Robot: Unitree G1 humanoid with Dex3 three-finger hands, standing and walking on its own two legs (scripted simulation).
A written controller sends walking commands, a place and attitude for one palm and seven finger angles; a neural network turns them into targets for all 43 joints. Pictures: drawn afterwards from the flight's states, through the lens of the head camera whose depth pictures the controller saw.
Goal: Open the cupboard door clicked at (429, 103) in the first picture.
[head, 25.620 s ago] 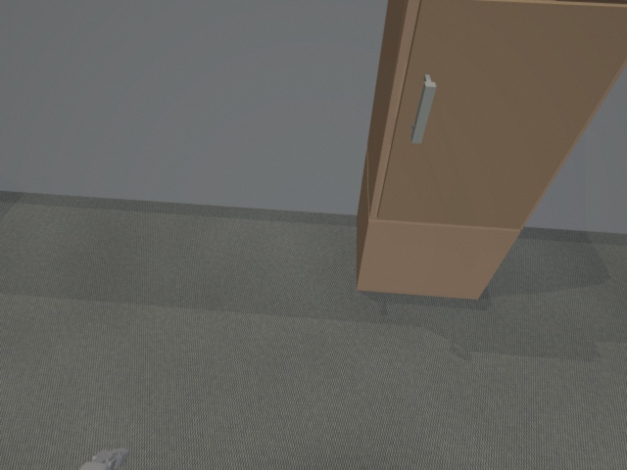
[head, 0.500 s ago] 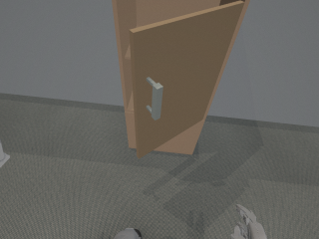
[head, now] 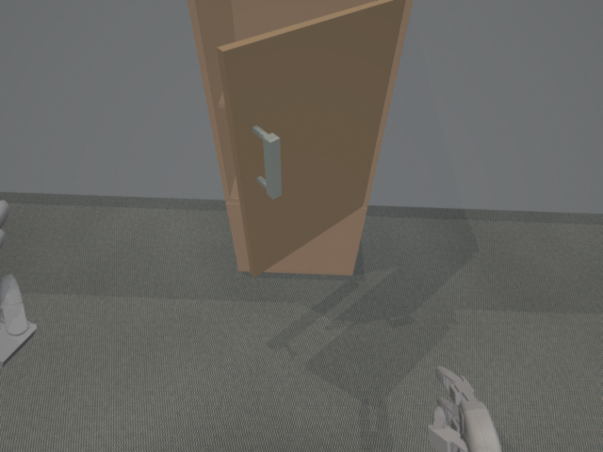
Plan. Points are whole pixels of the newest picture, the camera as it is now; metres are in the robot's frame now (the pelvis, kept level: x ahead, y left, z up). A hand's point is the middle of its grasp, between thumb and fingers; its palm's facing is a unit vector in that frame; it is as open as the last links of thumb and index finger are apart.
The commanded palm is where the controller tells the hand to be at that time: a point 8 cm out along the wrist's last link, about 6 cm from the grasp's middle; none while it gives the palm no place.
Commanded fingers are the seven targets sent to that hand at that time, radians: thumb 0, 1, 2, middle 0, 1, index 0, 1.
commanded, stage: stop stepping back and stand still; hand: left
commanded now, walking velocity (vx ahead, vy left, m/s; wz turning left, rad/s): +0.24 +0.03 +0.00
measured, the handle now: (266, 162) +0.60 +0.09 +0.04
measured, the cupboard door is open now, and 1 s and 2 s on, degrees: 42 42 42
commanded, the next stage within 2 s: let the arm hang, fingers relaxed in 0.44 s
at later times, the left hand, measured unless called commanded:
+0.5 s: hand out of the picture +0.16 +0.26 +0.17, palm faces +0.47 -0.71 -0.52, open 7.4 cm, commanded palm +0.10 +0.30 +0.18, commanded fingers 0.00 0.90 0.90 -0.20 -0.30 -0.20 -0.30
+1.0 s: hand out of the picture -0.03 +0.19 -0.17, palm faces +0.14 -0.96 -0.25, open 7.0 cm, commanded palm none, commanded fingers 0.00 0.90 0.90 -0.20 -0.30 -0.20 -0.30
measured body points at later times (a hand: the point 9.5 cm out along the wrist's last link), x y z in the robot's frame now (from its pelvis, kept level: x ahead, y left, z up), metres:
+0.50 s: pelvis -0.03 -0.01 -0.01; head -0.04 -0.03 +0.44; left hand +0.13 +0.30 +0.20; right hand +0.10 -0.25 -0.11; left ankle -0.06 +0.13 -0.72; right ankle +0.02 -0.07 -0.74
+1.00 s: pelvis -0.04 -0.01 +0.00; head -0.02 -0.01 +0.44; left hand -0.04 +0.24 -0.15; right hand +0.00 -0.25 -0.16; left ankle -0.06 +0.11 -0.74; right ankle +0.02 -0.07 -0.74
